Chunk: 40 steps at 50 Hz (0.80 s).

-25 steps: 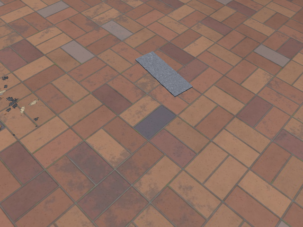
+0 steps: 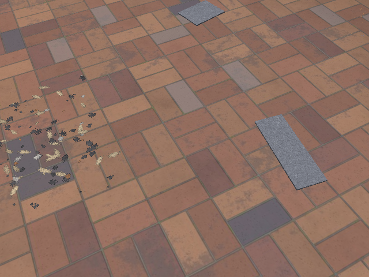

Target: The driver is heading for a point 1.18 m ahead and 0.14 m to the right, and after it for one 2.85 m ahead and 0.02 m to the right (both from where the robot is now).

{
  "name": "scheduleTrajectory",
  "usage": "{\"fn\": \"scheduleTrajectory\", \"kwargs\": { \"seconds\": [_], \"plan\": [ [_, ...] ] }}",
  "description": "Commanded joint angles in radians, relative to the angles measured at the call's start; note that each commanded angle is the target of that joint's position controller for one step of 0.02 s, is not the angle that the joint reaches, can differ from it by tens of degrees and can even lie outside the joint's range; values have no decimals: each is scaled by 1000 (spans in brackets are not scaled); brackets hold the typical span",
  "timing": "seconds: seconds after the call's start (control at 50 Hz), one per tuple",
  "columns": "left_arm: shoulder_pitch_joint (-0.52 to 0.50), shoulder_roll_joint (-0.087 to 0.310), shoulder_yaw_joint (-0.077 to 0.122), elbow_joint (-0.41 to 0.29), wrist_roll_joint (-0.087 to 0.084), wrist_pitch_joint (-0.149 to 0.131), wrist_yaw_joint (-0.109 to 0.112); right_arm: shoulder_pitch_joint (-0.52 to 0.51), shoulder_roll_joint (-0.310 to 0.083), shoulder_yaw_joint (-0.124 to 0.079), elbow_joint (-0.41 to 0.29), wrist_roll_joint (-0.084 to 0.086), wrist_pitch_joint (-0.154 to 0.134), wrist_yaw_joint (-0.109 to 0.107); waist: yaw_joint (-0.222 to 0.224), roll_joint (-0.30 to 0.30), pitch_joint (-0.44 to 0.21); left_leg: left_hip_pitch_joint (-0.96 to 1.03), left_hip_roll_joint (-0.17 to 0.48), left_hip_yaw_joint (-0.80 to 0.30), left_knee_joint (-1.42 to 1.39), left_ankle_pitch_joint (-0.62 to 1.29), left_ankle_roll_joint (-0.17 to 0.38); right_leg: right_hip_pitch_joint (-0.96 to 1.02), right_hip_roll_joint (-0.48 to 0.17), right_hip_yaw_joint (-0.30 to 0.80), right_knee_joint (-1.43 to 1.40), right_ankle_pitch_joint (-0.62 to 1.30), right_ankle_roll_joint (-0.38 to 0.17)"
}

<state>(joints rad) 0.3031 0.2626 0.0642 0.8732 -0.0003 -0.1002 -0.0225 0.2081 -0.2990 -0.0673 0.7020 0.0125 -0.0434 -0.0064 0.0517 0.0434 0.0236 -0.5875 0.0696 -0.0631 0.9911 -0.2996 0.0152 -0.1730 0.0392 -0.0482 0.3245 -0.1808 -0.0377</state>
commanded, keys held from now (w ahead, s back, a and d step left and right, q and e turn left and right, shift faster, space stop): w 0.48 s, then s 0.40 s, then w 0.12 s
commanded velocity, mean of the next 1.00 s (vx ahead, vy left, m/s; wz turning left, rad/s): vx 0.29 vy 0.00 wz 0.05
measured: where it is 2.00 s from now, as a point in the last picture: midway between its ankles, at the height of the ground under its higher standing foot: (224, 191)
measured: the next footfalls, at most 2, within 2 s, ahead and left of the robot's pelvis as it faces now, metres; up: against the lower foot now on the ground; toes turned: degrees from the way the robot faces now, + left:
left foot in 0.24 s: +0.30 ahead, +0.16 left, +0.00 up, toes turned +3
right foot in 0.70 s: +0.56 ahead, -0.06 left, +0.00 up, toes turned +1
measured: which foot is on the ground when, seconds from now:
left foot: up 0.00-0.22, down 0.24-0.70, up 0.72-1.00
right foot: down 0.00-0.26, up 0.28-0.68, down 0.70-1.00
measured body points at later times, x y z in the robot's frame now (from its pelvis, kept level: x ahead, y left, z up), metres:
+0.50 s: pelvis +0.27 +0.07 +0.00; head +0.29 +0.09 +0.45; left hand +0.41 +0.35 -0.11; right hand +0.33 -0.21 -0.11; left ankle +0.25 +0.16 -0.74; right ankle +0.37 -0.10 -0.67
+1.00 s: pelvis +0.39 +0.05 -0.02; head +0.42 +0.06 +0.43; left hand +0.54 +0.32 -0.13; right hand +0.47 -0.23 -0.15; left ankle +0.37 +0.19 -0.72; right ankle +0.52 -0.06 -0.74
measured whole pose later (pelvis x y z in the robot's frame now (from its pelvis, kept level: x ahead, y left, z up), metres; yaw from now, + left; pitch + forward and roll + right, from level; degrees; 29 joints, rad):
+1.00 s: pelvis +0.39 +0.05 -0.02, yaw +2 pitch +1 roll +0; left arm 0.06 0.25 0.03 0.87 0.01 0.02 0.02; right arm 0.23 -0.28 -0.06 0.89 -0.01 0.05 -0.05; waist 0.00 0.00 0.04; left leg -0.37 0.02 -0.01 0.82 -0.43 -0.05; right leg -0.43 0.00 -0.02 0.43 -0.03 -0.03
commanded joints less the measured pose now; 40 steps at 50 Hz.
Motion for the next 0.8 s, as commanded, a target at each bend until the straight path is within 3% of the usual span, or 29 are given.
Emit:
{"fn": "scheduleTrajectory", "kwargs": {
  "seconds": [0.02,0.08,0.16,0.2,0.22,0.24,0.26,0.28,0.3,0.32,0.34,0.36,0.42,0.48,0.52,0.56,0.6,0.64,0.68,0.7,0.72,0.74,0.76,0.78,0.8],
  "plan": [
    [-61,170,35,-64,-11,-13,8,-45,-18,8,-78,-6,-20,11,-21,-115,-12,-50,45,5,-171,144,-9,41,-265,202,-191,173,-185],
    [-18,189,35,-45,-21,-1,9,-138,-17,15,-95,2,-29,23,13,-116,2,22,14,46,-331,274,-14,36,-238,128,-185,202,-156],
    [47,209,37,-9,-32,20,10,-219,-43,10,-127,10,-32,37,23,-130,23,45,-9,57,-431,246,12,125,-290,135,-143,219,-133],
    [36,225,39,-2,-35,31,14,-169,-70,-3,-118,6,-34,39,-29,-137,-2,151,-37,81,-486,213,43,150,-297,117,-61,357,-109],
    [30,217,35,-2,-36,35,17,-68,-100,-22,-85,-1,-32,35,-85,-124,-62,307,-64,104,-516,218,67,131,-263,75,64,496,-85],
    [33,184,21,-7,-25,35,20,86,-151,-47,-42,-5,-30,26,-154,-99,-160,537,-35,71,-502,225,100,37,-213,30,264,487,-50],
    [82,97,-11,-47,1,22,18,227,-253,-70,-27,-27,-22,14,-171,93,-319,897,224,-292,-496,179,222,-291,-109,-25,648,157,16],
    [104,74,-22,-46,-6,2,16,251,-243,-64,-14,-8,-18,18,-159,243,-400,982,334,-643,-655,29,315,-505,-12,70,871,-387,33],
    [40,170,4,-59,-32,-11,9,204,-177,-40,-18,-3,-22,23,-164,147,-277,893,301,-573,-683,-53,278,-611,-75,131,958,-369,19],
    [-28,175,5,-78,-43,-16,6,143,-143,-29,-26,-5,-25,24,-145,108,-172,770,259,-437,-696,-15,248,-629,-118,109,941,-284,5],
    [-54,164,5,-79,-30,-13,9,84,-118,-20,-28,-11,-29,28,-114,50,-103,642,217,-342,-727,64,234,-595,-151,97,884,-207,8],
    [-50,160,10,-74,-16,-4,11,41,-90,-12,-32,-17,-34,31,-80,53,-70,549,186,-278,-758,136,222,-539,-178,106,825,-153,13],
    [-24,110,2,-64,-11,28,11,12,-92,-16,-17,-15,-53,32,-31,51,-47,428,158,-178,-832,253,234,-458,-189,101,751,-69,39],
    [-117,98,-2,-93,1,34,14,45,-116,-24,15,-14,-60,21,-44,12,-10,429,147,-105,-863,316,234,-511,-189,102,592,78,61],
    [-172,77,-10,-105,8,27,8,40,-117,-20,31,-18,-51,11,-50,6,16,393,100,-2,-829,561,199,-442,-155,73,427,179,65],
    [-231,59,-19,-118,13,13,-3,89,-127,-20,60,-20,-43,1,-82,10,-7,386,71,56,-786,682,168,-335,-100,36,301,311,61],
    [-245,74,-16,-122,8,7,-13,122,-138,-20,88,-15,-35,-2,-89,29,-33,438,87,44,-752,678,156,-286,-74,45,244,351,49],
    [-231,104,-7,-121,13,5,-21,109,-138,-19,103,-9,-23,-6,-71,47,-46,499,107,16,-680,663,139,-268,-66,64,196,291,24],
    [-120,137,9,-79,25,0,-20,76,-129,-16,109,-6,-12,-11,-6,37,-87,515,76,17,-535,661,97,-132,-42,50,103,350,-9],
    [-76,195,23,-66,32,-3,-11,121,-113,-11,112,-19,-14,-11,-6,-36,-142,476,3,50,-400,553,45,10,-104,91,95,748,-34],
    [-54,239,23,-73,55,4,1,243,-47,12,118,-40,-24,-5,-53,-196,-283,264,-63,60,-162,140,-18,320,-314,270,214,1200,-165],
    [-46,149,-5,-71,52,22,4,321,-1,31,156,-19,-16,1,-46,-300,-426,174,-109,-6,59,-413,-68,418,-455,422,215,1332,-312],
    [-74,100,-21,-75,23,36,-3,267,-87,11,160,5,2,3,-26,-209,-418,174,-75,-76,99,-459,-79,334,-418,400,182,1186,-295],
    [-154,102,-21,-84,10,49,-6,194,-108,1,144,14,28,-6,-40,-161,-331,146,-50,-68,109,-444,-86,236,-381,360,153,1013,-258],
    [-213,114,-20,-95,8,62,-5,151,-112,-6,142,8,59,-22,-47,-129,-246,126,-42,-42,108,-412,-94,120,-362,342,108,837,-240]
  ]
}}
Velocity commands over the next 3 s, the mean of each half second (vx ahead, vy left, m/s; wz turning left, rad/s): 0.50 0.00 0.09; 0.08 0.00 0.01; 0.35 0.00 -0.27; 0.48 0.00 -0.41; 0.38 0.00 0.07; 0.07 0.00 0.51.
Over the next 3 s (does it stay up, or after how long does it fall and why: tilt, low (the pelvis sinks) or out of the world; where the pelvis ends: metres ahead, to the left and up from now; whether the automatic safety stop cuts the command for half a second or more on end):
stays up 1.11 -0.18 -0.02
